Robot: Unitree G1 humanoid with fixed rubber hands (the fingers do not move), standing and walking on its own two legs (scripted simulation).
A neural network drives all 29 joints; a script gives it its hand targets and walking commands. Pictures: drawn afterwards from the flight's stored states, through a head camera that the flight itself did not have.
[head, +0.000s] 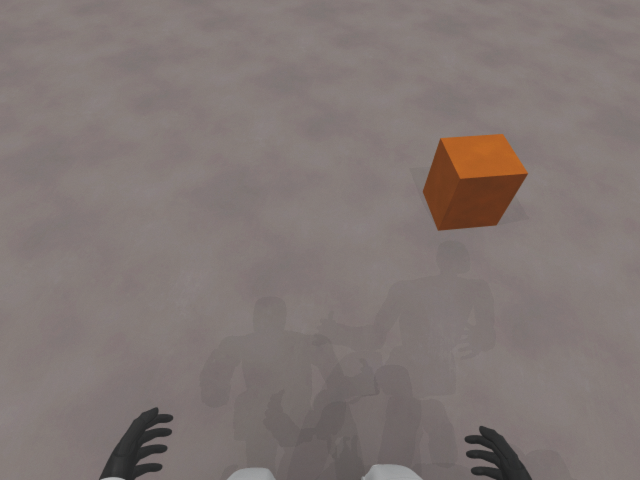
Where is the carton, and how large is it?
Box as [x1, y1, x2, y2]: [423, 134, 527, 230]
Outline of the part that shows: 502,134 440,138 423,189 423,193 438,230 494,225 497,223 527,174 527,172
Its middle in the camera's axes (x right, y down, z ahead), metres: +0.58 -0.21 +1.52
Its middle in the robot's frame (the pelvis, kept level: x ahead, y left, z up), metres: +1.16 -0.60 -0.60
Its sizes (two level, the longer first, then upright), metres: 0.248 0.217 0.289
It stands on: the floor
